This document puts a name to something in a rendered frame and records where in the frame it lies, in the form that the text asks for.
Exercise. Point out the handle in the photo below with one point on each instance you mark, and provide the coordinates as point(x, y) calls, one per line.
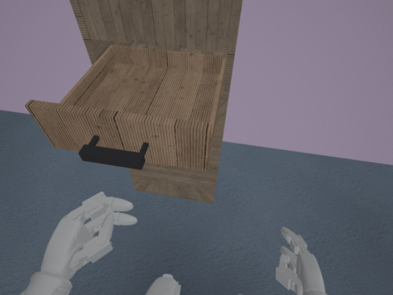
point(115, 157)

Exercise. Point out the right robot hand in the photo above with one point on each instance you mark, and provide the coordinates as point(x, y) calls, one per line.
point(303, 273)

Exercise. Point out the drawer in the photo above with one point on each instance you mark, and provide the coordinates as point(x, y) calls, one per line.
point(134, 95)

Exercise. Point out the left robot thigh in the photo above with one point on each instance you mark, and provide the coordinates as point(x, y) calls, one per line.
point(164, 286)

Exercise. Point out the cabinet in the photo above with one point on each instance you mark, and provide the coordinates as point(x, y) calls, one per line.
point(195, 26)

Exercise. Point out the left robot hand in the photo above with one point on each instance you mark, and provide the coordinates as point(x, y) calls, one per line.
point(62, 255)

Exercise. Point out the robot left forearm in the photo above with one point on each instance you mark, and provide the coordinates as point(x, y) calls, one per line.
point(46, 283)

